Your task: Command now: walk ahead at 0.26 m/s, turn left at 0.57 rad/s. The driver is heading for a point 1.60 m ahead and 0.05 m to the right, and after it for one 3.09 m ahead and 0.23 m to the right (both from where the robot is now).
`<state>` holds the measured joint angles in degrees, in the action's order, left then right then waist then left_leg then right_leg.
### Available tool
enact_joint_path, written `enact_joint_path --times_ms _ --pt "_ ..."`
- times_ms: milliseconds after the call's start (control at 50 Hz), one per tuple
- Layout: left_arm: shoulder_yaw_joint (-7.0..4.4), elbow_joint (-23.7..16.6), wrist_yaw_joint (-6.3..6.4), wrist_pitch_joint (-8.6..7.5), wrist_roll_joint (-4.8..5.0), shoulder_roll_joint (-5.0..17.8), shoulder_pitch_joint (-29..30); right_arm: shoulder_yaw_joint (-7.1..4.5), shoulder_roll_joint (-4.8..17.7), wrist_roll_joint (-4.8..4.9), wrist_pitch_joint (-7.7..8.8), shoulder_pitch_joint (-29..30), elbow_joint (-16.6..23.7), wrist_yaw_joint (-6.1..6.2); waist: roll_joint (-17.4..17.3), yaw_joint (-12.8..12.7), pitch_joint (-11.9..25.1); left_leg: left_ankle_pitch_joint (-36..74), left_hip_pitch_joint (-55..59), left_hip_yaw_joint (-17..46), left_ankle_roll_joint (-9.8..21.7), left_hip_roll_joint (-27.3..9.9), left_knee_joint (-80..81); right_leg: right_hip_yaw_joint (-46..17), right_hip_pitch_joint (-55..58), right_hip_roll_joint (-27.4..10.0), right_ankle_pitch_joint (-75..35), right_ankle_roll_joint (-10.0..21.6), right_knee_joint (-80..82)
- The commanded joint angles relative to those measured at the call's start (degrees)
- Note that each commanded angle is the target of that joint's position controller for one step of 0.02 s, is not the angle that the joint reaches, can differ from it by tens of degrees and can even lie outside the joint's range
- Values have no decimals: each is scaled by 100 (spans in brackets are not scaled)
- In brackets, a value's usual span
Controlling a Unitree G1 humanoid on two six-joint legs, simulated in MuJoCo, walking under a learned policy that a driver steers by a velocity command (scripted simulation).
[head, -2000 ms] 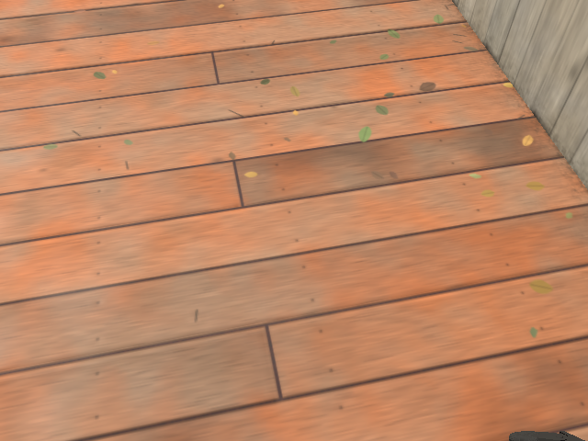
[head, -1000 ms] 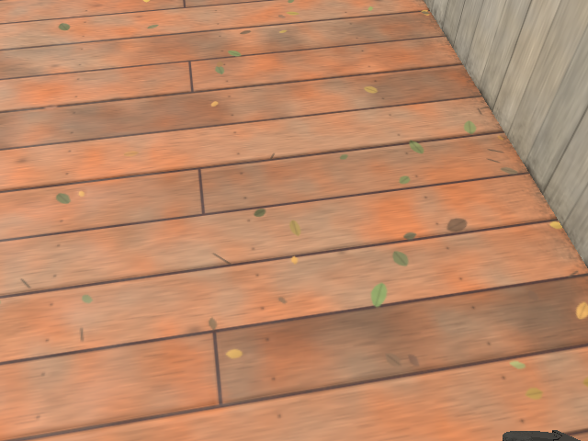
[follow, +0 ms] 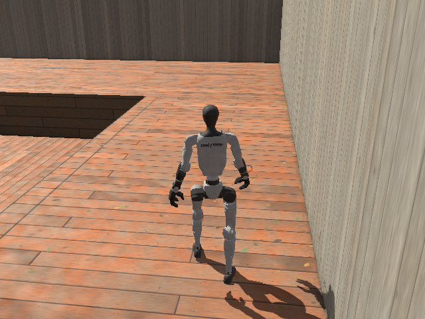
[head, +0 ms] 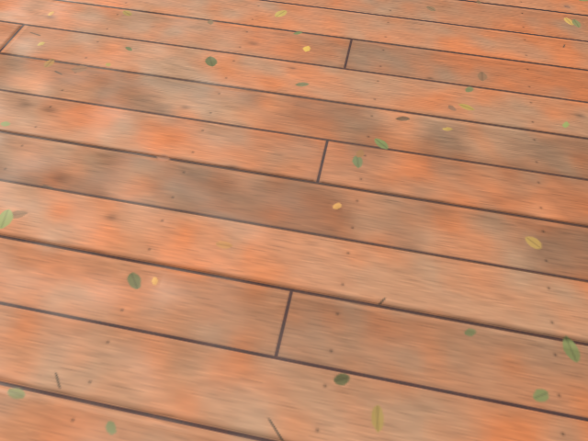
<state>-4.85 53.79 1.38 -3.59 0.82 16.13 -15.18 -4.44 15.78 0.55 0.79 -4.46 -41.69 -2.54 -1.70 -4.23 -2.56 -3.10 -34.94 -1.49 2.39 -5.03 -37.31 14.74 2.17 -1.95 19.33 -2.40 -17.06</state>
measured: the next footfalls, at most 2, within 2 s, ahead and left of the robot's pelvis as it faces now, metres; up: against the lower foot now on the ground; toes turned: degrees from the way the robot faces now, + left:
left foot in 0.06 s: +0.20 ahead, +0.11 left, +0.00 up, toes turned +5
right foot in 0.48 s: +0.21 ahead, -0.13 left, +0.00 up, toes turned +7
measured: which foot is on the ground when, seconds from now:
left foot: up 0.00-0.04, down 0.06-1.00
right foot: down 0.00-0.06, up 0.08-0.46, down 0.48-1.00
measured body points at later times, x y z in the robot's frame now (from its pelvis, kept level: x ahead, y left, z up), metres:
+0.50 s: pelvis +0.13 +0.02 +0.00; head +0.15 +0.02 +0.45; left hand +0.21 +0.30 -0.12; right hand +0.31 -0.21 -0.11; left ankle +0.16 +0.11 -0.73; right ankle +0.17 -0.13 -0.74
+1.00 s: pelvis +0.17 +0.00 +0.00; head +0.18 +0.00 +0.45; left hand +0.22 +0.27 -0.14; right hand +0.30 -0.24 -0.13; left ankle +0.16 +0.11 -0.73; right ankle +0.17 -0.13 -0.73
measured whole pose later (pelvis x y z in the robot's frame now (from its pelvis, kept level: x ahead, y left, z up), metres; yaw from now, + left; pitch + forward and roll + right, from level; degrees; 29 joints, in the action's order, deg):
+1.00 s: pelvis +0.17 +0.00 +0.00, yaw +7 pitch -1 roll +0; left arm -2.0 59.3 1.6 -0.5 -0.3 13.8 -7.7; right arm -2.9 13.5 -0.3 -0.7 -8.5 -53.9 1.3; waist 0.1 -0.6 -2.2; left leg -15.0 -12.2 1.8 1.3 2.1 -28.7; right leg -0.2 -10.2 -1.4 16.7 -1.3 -28.3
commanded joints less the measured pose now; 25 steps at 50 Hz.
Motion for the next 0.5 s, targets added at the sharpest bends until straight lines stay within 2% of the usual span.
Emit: enact_joint_path --times_ms 20,40,60,80,100,120,140,160,180,200,220,280,340,420,440,460,480,500 --pt "-270 -436 69 71 174 1210 534 -292 738 -16 22 -831 233 -54 651 810 521 -195 1420 -435 317 580 477 -268 -190 -1282 -5205 651 -1355" --pt "-220 -438 48 78 143 1056 449 -458 1063 -18 16 -1527 42 35 363 1138 902 531 2524 -358 515 770 895 -164 -634 -993 -4571 374 -2546" --pt "-54 -547 -4 52 -199 538 89 -566 1642 -42 -20 -1739 38 197 -987 916 1334 3115 4003 1226 905 -436 709 -136 -2191 -524 -836 -2 -4424" --pt "80 -560 -88 -28 -374 243 -485 -450 1794 -147 -8 -1290 407 226 -1539 368 2228 5505 4985 3334 2026 -1603 530 -1126 -3368 281 2426 -284 -6123" --pt "1 -580 -134 -61 -49 747 -379 -380 1549 -166 11 -1299 534 100 -766 722 3030 3875 5034 3631 2379 -1857 1192 -1926 -3660 204 2174 -249 -6594" --pt "-33 -677 -118 -52 144 862 215 -311 1237 -114 53 -1050 510 78 -305 743 2238 2516 4385 3008 2022 -1510 1416 -1824 -4045 -33 1630 -120 -6436" --pt "-30 -644 -36 16 84 796 417 -237 969 -20 71 -711 466 109 52 611 1502 1702 3560 2406 1614 -1168 1528 -1767 -4135 -303 1144 -71 -5946" --pt "-50 -562 50 131 1 808 448 -149 743 -22 72 -466 472 145 21 476 1157 1427 2782 2041 1405 -944 1671 -1810 -3807 -470 899 -56 -5535" --pt "-72 -551 86 224 -46 839 387 -138 744 -90 63 -313 483 165 -134 337 990 1359 2179 1830 1326 -810 1815 -1795 -3389 -469 697 -47 -5302" --pt "-77 -525 107 274 -84 793 290 -142 788 -173 85 -292 471 182 -216 266 1002 1511 1882 1686 1327 -745 1913 -1751 -3082 -412 511 -45 -5176" --pt "-67 -500 126 289 -100 705 202 -139 794 -209 123 -302 440 201 -234 216 1066 1770 1802 1541 1344 -706 1940 -1741 -2929 -382 393 -50 -4965" --pt "-9 -506 161 300 -126 523 314 -115 734 -178 152 -295 333 276 -243 223 1169 1822 1971 1316 1296 -647 1945 -1803 -2877 -380 47 -109 -4014" --pt "33 -519 139 352 -94 479 565 -80 682 -183 81 -206 260 327 -400 322 1066 569 1849 1237 1169 -524 2122 -1787 -2515 -359 -339 -144 -3110" --pt "41 -511 86 346 -77 504 740 2 546 -181 10 -271 82 304 -476 419 734 -757 1788 1404 1035 -466 2125 -1661 -2049 -213 -353 -86 -2041" --pt "54 -464 60 317 -99 451 648 42 473 -148 -7 -227 46 300 -423 317 689 -922 1754 1383 916 -394 1991 -1579 -1757 -157 -620 -20 -1488" --pt "76 -418 28 285 -160 423 558 88 373 -119 -13 -317 -27 294 -314 232 641 -1050 1674 1335 701 -264 1870 -1567 -1372 -148 -1178 67 -806" --pt "63 -407 15 254 -238 601 488 135 257 -157 12 -549 -109 288 -93 292 680 -1132 1563 1259 422 -70 1665 -1938 -993 -484 -1799 195 -612" --pt "-2 -441 28 250 -240 1003 541 116 281 -223 50 -838 -138 269 562 610 670 -1385 1418 898 205 340 1282 -2257 -892 -919 -2496 420 -746"
Over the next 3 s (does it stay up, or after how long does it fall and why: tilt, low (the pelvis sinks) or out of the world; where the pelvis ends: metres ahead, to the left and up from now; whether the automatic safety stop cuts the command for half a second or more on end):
stays up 0.75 0.02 -0.01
